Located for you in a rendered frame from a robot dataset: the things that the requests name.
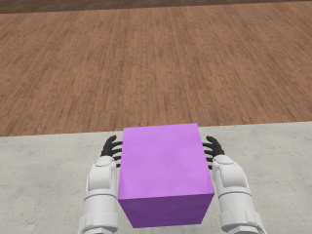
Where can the right robot forearm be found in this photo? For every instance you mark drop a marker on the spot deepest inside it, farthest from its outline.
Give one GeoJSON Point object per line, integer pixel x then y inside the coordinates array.
{"type": "Point", "coordinates": [238, 215]}

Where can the robot right hand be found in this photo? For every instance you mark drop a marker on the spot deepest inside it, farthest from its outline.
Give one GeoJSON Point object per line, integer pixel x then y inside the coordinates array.
{"type": "Point", "coordinates": [216, 149]}

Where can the left robot forearm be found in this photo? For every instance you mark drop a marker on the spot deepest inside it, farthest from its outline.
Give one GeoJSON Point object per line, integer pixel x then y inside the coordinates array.
{"type": "Point", "coordinates": [99, 209]}

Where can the carton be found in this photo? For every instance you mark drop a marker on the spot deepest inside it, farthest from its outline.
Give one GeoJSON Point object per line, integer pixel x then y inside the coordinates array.
{"type": "Point", "coordinates": [164, 176]}

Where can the robot left hand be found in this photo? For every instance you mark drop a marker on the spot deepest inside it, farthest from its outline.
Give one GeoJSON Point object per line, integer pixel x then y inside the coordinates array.
{"type": "Point", "coordinates": [107, 149]}

